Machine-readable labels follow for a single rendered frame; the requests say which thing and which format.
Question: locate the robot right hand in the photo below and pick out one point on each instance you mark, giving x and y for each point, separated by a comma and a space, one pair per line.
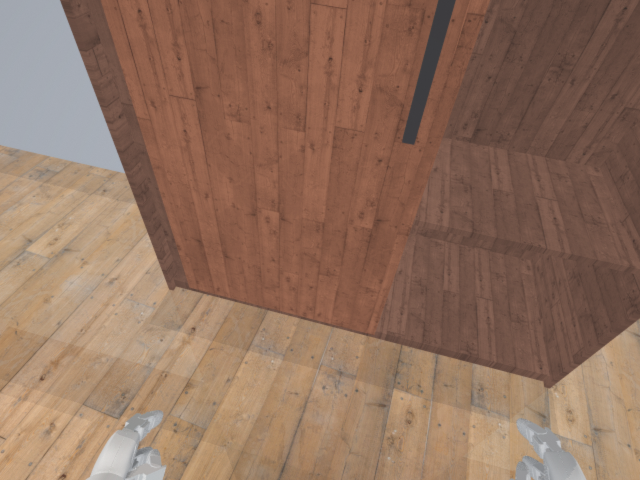
558, 464

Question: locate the wardrobe door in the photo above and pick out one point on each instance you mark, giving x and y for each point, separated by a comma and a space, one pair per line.
110, 52
274, 129

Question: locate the robot left hand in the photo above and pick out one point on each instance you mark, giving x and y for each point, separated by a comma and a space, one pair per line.
121, 457

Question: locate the handle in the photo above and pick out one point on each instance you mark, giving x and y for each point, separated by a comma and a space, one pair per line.
432, 53

